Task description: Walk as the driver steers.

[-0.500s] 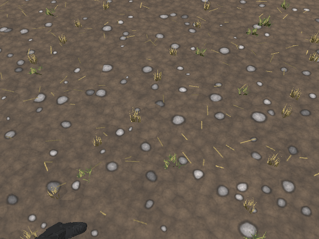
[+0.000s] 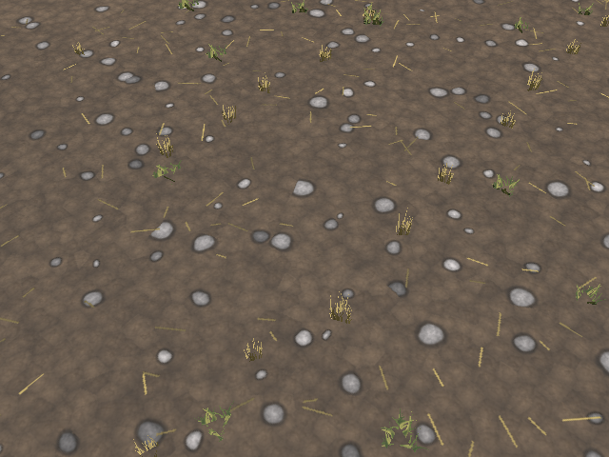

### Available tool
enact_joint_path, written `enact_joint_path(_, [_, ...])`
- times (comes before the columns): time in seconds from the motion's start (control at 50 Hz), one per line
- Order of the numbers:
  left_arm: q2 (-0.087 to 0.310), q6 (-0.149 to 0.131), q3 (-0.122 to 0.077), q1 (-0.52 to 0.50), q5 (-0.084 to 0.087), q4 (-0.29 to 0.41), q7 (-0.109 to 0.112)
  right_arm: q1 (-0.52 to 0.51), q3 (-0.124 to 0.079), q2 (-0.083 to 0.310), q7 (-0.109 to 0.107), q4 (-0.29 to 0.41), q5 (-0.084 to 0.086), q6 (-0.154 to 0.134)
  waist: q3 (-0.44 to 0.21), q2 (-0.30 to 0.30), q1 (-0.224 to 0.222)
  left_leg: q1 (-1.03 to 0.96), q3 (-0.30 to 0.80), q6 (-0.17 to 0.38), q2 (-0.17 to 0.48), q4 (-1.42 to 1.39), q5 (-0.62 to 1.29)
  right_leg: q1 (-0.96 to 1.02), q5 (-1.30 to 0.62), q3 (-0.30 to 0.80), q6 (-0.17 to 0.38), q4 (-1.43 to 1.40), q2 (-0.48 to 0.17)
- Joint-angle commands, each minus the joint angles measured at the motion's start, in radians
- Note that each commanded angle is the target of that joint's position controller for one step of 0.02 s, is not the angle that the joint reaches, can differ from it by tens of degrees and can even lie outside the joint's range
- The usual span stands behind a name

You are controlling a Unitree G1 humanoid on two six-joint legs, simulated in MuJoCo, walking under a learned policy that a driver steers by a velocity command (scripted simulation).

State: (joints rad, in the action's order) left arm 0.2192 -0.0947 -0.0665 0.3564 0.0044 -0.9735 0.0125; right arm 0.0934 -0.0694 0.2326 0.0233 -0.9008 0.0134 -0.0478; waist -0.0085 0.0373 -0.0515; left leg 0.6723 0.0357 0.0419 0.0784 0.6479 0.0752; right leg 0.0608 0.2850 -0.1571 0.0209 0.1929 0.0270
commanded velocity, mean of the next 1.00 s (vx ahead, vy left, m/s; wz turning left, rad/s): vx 0.50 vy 0.00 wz -0.28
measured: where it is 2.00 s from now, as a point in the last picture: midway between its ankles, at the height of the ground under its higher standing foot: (390, 232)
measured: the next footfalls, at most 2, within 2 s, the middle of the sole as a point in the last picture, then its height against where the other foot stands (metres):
left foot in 0.12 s outside the picture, level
right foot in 0.68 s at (393, 446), level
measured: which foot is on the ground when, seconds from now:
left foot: up 0.00-0.10, down 0.12-0.66, up 0.68-1.00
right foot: down 0.00-0.12, up 0.14-0.66, down 0.68-1.00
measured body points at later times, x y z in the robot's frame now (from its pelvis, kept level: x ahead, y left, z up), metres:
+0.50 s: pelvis +0.28 +0.05 +0.00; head +0.30 +0.05 +0.45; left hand +0.45 +0.29 -0.12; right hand +0.26 -0.21 -0.14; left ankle +0.21 +0.14 -0.74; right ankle +0.44 -0.14 -0.68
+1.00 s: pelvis +0.56 -0.06 +0.01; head +0.58 -0.08 +0.46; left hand +0.70 +0.18 -0.12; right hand +0.65 -0.36 -0.10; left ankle +0.79 +0.07 -0.67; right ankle +0.50 -0.11 -0.74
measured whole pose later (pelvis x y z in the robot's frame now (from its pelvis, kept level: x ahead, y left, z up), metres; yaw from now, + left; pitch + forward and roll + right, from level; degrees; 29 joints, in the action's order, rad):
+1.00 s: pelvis +0.56 -0.06 +0.01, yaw -20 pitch +2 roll +0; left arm 0.23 -0.08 -0.06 0.31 0.01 -0.87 0.00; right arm 0.06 -0.07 0.27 0.00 -0.84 0.00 -0.09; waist 0.02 0.04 -0.05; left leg 0.69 0.05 -0.02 0.13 0.75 0.00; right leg -0.10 0.19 0.03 0.10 0.26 0.10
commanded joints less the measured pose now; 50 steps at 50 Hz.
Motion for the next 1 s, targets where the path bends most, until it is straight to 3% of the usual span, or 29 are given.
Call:
enact_joint_path(0.02, [0.164,0.008,-0.036,0.063,0.016,-0.005,0.004,-0.168,0.006,0.039,0.016,0.118,0.002,-0.022,0.132,-0.101,-0.019,0.081,-0.050,0.022,-0.004,-0.070,-0.106,0.031,-0.395,0.105,0.148,-0.014,-0.318])
enact_joint_path(0.06, [0.186,0.017,-0.042,0.039,0.020,-0.010,0.004,-0.135,-0.002,0.066,0.024,0.122,0.006,-0.028,0.099,-0.132,0.020,-0.024,-0.090,0.053,-0.039,-0.101,-0.207,0.059,-0.620,0.096,0.135,0.069,-0.327])
enact_joint_path(0.08, [0.199,0.022,-0.045,0.021,0.022,-0.011,0.005,-0.059,-0.016,0.094,0.024,0.105,0.005,-0.030,0.043,-0.152,0.069,-0.158,-0.121,0.072,-0.077,-0.114,-0.217,0.054,-0.805,0.084,0.121,0.158,-0.318])
enact_joint_path(0.1, [0.191,0.028,-0.039,-0.001,0.022,-0.011,0.006,0.102,-0.041,0.136,0.022,0.054,0.006,-0.032,-0.046,-0.141,0.155,-0.383,-0.149,0.100,-0.120,-0.151,-0.163,0.004,-0.912,0.043,0.093,0.336,-0.274])
enact_joint_path(0.12, [0.164,0.026,-0.025,0.000,0.015,0.000,0.004,0.283,-0.071,0.213,0.010,0.006,0.000,-0.032,-0.165,-0.085,0.223,-0.723,-0.010,0.154,-0.011,-0.111,-0.120,-0.227,-0.731,0.036,0.057,0.602,-0.230])
enact_joint_path(0.14, [0.028,0.005,0.018,0.101,0.008,0.023,-0.011,0.392,-0.090,0.313,-0.001,-0.017,-0.013,-0.030,-0.319,0.161,0.176,-1.083,0.499,0.325,0.285,-0.200,-0.279,-0.639,-0.054,0.059,-0.012,1.027,-0.034])
enact_joint_path(0.16, [0.081,-0.026,0.006,0.067,0.028,0.004,-0.017,0.394,-0.062,0.233,-0.005,-0.008,-0.011,-0.033,-0.406,0.136,0.198,-1.091,0.693,0.330,0.342,-0.325,-0.263,-0.720,0.296,0.277,0.004,1.170,0.003])
enact_joint_path(0.18, [0.151,-0.036,-0.020,-0.036,0.060,0.038,-0.019,0.310,-0.046,0.186,-0.007,-0.002,-0.012,-0.038,-0.254,0.108,0.187,-0.976,0.490,0.263,0.303,-0.326,-0.217,-0.806,0.244,0.287,0.022,1.207,-0.056])
enact_joint_path(0.2, [0.147,-0.036,-0.020,-0.086,0.058,0.050,-0.012,0.221,-0.034,0.144,-0.007,0.015,-0.010,-0.042,-0.163,0.054,0.151,-0.825,0.332,0.215,0.262,-0.341,-0.152,-0.792,0.147,0.260,0.029,1.146,-0.118])
enact_joint_path(0.22, [0.134,-0.027,-0.026,-0.107,0.043,0.047,-0.001,0.158,-0.024,0.105,-0.003,0.017,-0.014,-0.049,-0.094,0.020,0.116,-0.688,0.234,0.180,0.222,-0.379,-0.119,-0.750,0.078,0.248,0.028,1.074,-0.151])
enact_joint_path(0.26, [0.091,0.012,-0.031,-0.043,0.037,0.024,0.003,0.117,-0.012,0.053,0.001,0.007,-0.028,-0.060,-0.047,0.069,0.058,-0.543,0.103,0.141,0.167,-0.446,-0.108,-0.639,-0.014,0.256,0.031,1.015,-0.185])
enact_joint_path(0.3, [0.061,0.036,-0.030,-0.027,0.038,0.020,0.002,0.131,-0.018,0.074,-0.007,-0.012,-0.031,-0.067,-0.009,0.056,0.038,-0.496,0.030,0.146,0.160,-0.486,-0.060,-0.653,-0.057,0.254,0.025,0.987,-0.189])
enact_joint_path(0.34, [0.068,0.046,-0.034,-0.081,0.032,0.042,0.003,0.147,-0.024,0.099,-0.020,-0.023,-0.036,-0.070,0.026,0.037,0.041,-0.502,-0.021,0.145,0.164,-0.511,-0.024,-0.726,-0.137,0.269,0.014,0.926,-0.187])
enact_joint_path(0.4, [0.068,0.042,-0.035,-0.156,0.023,0.072,-0.005,0.161,-0.024,0.109,-0.036,-0.029,-0.039,-0.068,0.051,0.023,0.053,-0.543,-0.090,0.128,0.159,-0.523,0.009,-0.787,-0.281,0.273,0.004,0.767,-0.168])
enact_joint_path(0.46, [0.052,0.038,-0.022,-0.252,0.016,0.107,-0.024,0.176,-0.025,0.126,-0.047,-0.031,-0.031,-0.065,0.080,0.014,0.079,-0.570,-0.162,0.109,0.156,-0.541,0.008,-0.766,-0.378,0.205,0.011,0.601,-0.153])
enact_joint_path(0.56, [0.042,0.040,-0.006,-0.381,0.016,0.187,-0.059,0.256,-0.035,0.151,-0.056,-0.057,-0.011,-0.034,0.124,-0.003,0.115,-0.764,-0.220,0.101,0.216,-0.465,0.144,-0.832,-0.287,0.130,0.046,0.476,-0.129])
enact_joint_path(0.62, [0.087,0.044,-0.024,-0.335,0.018,0.215,-0.076,0.214,-0.048,0.197,-0.064,-0.037,0.000,-0.014,0.057,0.048,0.055,-0.802,-0.264,0.071,0.221,-0.298,0.584,-0.670,-0.139,0.042,0.096,0.464,-0.048])
enact_joint_path(0.64, [0.120,0.046,-0.040,-0.254,0.021,0.205,-0.078,0.196,-0.051,0.212,-0.067,-0.028,0.001,-0.007,0.007,0.066,0.004,-0.793,-0.273,0.059,0.215,-0.171,0.714,-0.557,-0.094,0.019,0.120,0.467,-0.008])
enact_joint_path(0.66, [0.170,0.047,-0.067,-0.108,0.024,0.175,-0.072,0.166,-0.051,0.220,-0.067,-0.018,0.006,-0.002,-0.069,0.055,-0.080,-0.730,-0.287,0.032,0.183,0.024,0.712,-0.350,-0.142,0.016,0.154,0.399,0.033])
enact_joint_path(0.68, [0.254,0.053,-0.103,0.044,0.021,0.141,-0.051,0.165,-0.044,0.208,-0.066,0.000,-0.002,-0.009,-0.156,-0.035,-0.142,-0.514,-0.287,-0.015,0.131,0.323,0.434,-0.060,-0.148,0.184,0.205,0.340,-0.036])
enact_joint_path(0.7, [0.346,0.047,-0.113,0.036,0.028,0.142,-0.042,0.265,0.006,0.031,-0.044,0.046,-0.039,-0.037,-0.226,-0.298,-0.011,-0.054,-0.196,-0.077,-0.087,0.689,-0.576,0.270,-0.071,0.737,0.391,0.268,-0.293])
enact_joint_path(0.72, [0.290,0.035,-0.091,0.082,0.012,0.160,-0.045,0.177,0.002,0.092,-0.026,0.076,0.007,-0.087,-0.354,-0.216,-0.062,0.082,0.041,-0.057,-0.131,0.813,-0.667,0.363,0.018,1.005,0.440,0.107,-0.364])
enact_joint_path(0.74, [0.220,0.025,-0.073,0.049,0.003,0.155,-0.041,0.092,-0.009,0.135,-0.016,0.094,0.044,-0.112,-0.233,-0.162,-0.075,0.167,0.062,-0.022,-0.065,0.791,-0.575,0.294,-0.050,0.848,0.372,0.095,-0.342])
enact_joint_path(0.76, [0.171,0.017,-0.058,-0.027,0.008,0.169,-0.040,0.082,-0.008,0.136,-0.019,0.086,0.038,-0.120,-0.152,-0.074,-0.031,0.129,0.054,-0.005,-0.010,0.698,-0.479,0.140,-0.145,0.702,0.326,0.101,-0.303])
enact_joint_path(0.78, [0.131,0.015,-0.044,-0.107,0.007,0.188,-0.041,0.079,-0.017,0.143,-0.027,0.069,0.013,-0.114,-0.093,-0.028,0.011,0.052,0.041,-0.009,0.028,0.615,-0.433,-0.017,-0.262,0.590,0.295,0.093,-0.267])
enact_joint_path(0.8, [0.106,0.011,-0.032,-0.146,-0.003,0.202,-0.037,0.098,-0.025,0.152,-0.028,0.062,0.003,-0.098,-0.078,-0.034,0.044,-0.028,0.044,-0.015,0.054,0.568,-0.404,-0.118,-0.340,0.524,0.284,0.072,-0.244])
enact_joint_path(0.84, [0.123,0.006,-0.031,-0.143,-0.003,0.199,-0.031,0.119,-0.026,0.128,-0.030,0.060,-0.005,-0.067,-0.056,-0.045,0.072,-0.086,0.029,-0.036,0.067,0.483,-0.381,-0.211,-0.405,0.461,0.277,0.032,-0.222])
enact_joint_path(0.9, [0.170,-0.001,-0.039,-0.088,0.002,0.176,-0.014,0.036,-0.018,0.103,-0.037,0.088,-0.019,-0.047,-0.006,-0.060,0.053,-0.034,0.003,-0.072,0.065,0.317,-0.243,-0.247,-0.481,0.375,0.262,-0.009,-0.200])
enact_joint_path(1.0, [0.172,0.003,-0.034,-0.035,0.004,0.147,-0.004,-0.101,-0.004,0.078,-0.021,0.114,-0.006,-0.052,0.025,-0.103,-0.007,-0.061,-0.034,-0.060,0.018,-0.008,0.065,-0.211,-0.386,0.268,0.186,-0.024,-0.152])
